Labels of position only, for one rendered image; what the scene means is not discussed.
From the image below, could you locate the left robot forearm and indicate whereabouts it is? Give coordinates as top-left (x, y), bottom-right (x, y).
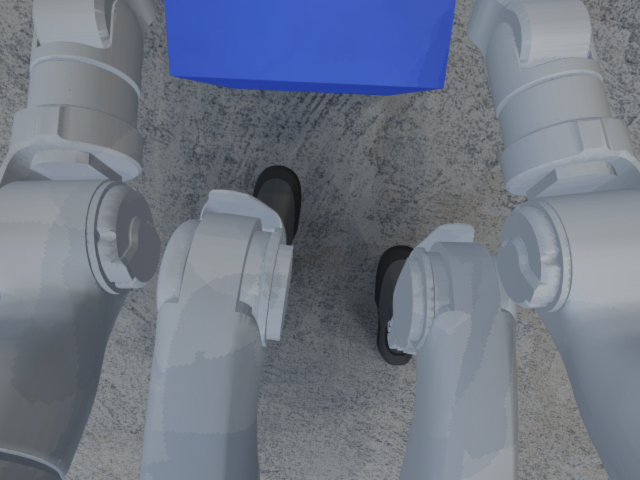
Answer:
top-left (0, 0), bottom-right (157, 188)

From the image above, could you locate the right robot upper arm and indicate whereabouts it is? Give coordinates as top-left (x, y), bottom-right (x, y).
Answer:
top-left (496, 188), bottom-right (640, 480)

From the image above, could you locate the right robot thigh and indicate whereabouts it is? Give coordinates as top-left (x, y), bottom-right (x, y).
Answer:
top-left (397, 242), bottom-right (518, 480)

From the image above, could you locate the right robot forearm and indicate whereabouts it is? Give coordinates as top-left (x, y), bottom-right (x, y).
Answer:
top-left (467, 0), bottom-right (640, 200)

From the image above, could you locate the carton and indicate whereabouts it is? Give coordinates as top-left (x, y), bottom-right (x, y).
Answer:
top-left (164, 0), bottom-right (456, 96)

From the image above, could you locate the left robot shin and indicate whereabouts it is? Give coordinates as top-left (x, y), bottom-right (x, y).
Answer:
top-left (156, 189), bottom-right (286, 311)

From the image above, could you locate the left robot upper arm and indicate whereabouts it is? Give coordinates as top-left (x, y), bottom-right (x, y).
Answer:
top-left (0, 179), bottom-right (161, 480)

